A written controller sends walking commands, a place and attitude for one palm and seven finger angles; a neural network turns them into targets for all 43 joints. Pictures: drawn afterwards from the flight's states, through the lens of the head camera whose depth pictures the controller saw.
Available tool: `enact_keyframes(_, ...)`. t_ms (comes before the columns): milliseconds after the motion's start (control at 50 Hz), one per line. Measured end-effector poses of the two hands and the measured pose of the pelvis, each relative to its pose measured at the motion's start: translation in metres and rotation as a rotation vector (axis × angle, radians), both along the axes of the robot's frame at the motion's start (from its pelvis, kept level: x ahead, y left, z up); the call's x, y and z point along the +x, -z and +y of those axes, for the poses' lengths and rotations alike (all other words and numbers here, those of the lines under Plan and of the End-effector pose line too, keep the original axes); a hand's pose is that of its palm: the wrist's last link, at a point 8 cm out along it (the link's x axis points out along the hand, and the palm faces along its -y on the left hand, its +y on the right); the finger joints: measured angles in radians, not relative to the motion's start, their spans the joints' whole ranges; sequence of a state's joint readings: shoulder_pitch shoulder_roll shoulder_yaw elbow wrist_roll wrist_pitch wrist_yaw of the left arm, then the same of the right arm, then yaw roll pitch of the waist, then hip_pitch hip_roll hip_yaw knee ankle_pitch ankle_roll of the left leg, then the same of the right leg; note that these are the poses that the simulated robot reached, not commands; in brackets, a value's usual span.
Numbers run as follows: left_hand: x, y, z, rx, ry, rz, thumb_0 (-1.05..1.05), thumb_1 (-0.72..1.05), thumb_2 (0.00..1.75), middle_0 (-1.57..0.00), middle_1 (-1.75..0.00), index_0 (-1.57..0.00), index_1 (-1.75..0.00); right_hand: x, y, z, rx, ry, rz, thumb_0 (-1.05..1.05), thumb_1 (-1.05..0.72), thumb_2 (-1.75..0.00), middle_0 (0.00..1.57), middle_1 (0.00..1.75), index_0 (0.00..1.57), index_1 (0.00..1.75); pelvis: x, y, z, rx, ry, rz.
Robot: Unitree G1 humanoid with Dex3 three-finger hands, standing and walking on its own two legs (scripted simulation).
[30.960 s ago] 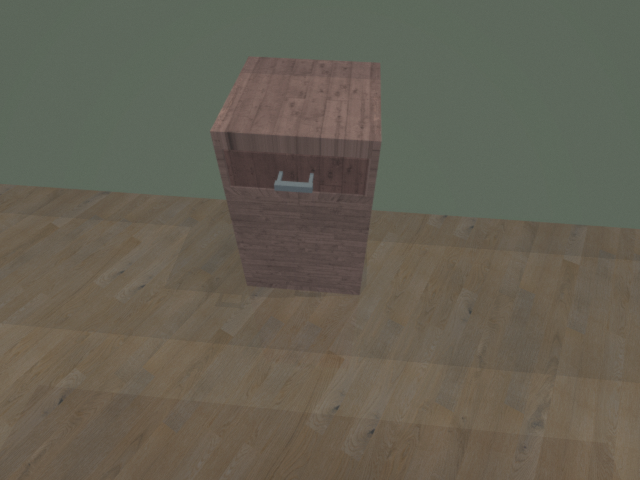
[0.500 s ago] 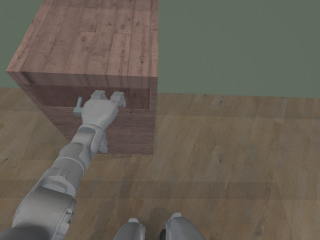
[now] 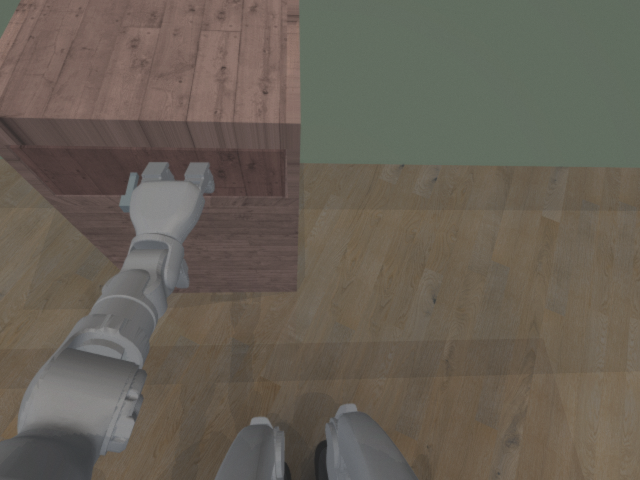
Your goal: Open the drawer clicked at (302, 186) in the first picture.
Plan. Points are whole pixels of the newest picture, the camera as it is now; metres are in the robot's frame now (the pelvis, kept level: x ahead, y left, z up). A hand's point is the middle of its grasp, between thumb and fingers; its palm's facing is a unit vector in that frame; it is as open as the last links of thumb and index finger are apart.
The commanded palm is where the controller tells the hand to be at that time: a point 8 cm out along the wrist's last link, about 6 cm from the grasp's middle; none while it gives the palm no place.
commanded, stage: lower the fingers behind the handle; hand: left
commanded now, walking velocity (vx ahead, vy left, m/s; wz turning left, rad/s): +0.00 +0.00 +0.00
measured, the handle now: (159, 192) +0.54 +0.22 -0.08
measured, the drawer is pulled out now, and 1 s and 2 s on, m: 0.00 0.00 0.00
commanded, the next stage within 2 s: close the thumb around the handle in 1.00 s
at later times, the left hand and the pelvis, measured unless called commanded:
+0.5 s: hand (182, 230) +0.47 +0.18 -0.07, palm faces -0.04 -0.01 -1.00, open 13.8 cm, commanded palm +0.44 +0.18 -0.04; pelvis -0.02 +0.00 -0.03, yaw -1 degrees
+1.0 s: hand (183, 235) +0.47 +0.18 -0.09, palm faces -0.04 -0.03 -1.00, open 13.8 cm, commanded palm +0.44 +0.18 -0.05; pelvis -0.02 +0.00 -0.04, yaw -1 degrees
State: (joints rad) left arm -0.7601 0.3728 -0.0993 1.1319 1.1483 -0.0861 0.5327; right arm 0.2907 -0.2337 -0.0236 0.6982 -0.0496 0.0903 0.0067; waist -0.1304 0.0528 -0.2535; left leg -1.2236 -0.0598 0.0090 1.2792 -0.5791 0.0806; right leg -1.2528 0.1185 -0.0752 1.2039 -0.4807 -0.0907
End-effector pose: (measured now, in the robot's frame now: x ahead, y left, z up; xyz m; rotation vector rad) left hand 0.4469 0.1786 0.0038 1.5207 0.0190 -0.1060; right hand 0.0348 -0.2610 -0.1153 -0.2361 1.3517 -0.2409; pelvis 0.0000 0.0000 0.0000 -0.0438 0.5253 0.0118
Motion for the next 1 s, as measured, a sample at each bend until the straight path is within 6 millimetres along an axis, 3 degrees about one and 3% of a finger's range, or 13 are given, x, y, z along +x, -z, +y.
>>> enact_keyframes(40,-0.001,0.01,-0.001,-0.004,-0.01,-0.014,0.0,-0.49,0.3,-0.3,-1.2,-0.31,-1.19,-0.001,0.004,-0.003,-0.004,0.0,0.002,0.0,-0.91,-0.9,0.2,0.3,0.2,0.3,-0.002,0.005,0.001,0.001,0.007,0.01)
enact_keyframes(200,-0.003,0.016,-0.001,0.021,-0.029,-0.089,0.0,-0.49,0.3,-0.28,-1.24,-0.32,-1.2,-0.006,0.021,-0.001,0.017,-0.009,0.028,0.0,-0.91,-0.9,0.2,0.3,0.2,0.3,-0.01,0.016,0.002,0.009,0.014,0.025)
enact_keyframes(480,0.002,0.018,0.0,0.042,-0.057,-0.041,0.0,-0.49,0.3,-0.23,-1.23,-0.32,-1.2,-0.023,0.027,0.002,0.022,-0.001,0.011,0.0,-0.91,-0.9,0.2,0.3,0.2,0.3,-0.02,0.024,-0.001,0.009,0.015,0.029)
enact_keyframes(660,0.001,0.033,0.003,0.033,-0.04,-0.044,0.0,-0.49,0.3,-0.17,-1.19,-0.32,-1.2,-0.034,0.04,-0.001,0.01,-0.003,0.035,0.0,-0.91,-0.9,0.2,0.3,0.2,0.3,-0.026,0.038,0.001,0.006,0.016,0.049)
enact_keyframes(1000,0.004,0.039,0.005,0.019,-0.05,-0.041,0.0,-0.49,0.3,-0.2,-1.17,-0.32,-1.2,-0.023,0.041,0.008,0.024,-0.001,0.031,0.0,-0.91,-0.9,0.2,0.3,0.2,0.3,-0.02,0.036,0.005,0.001,0.017,0.057)
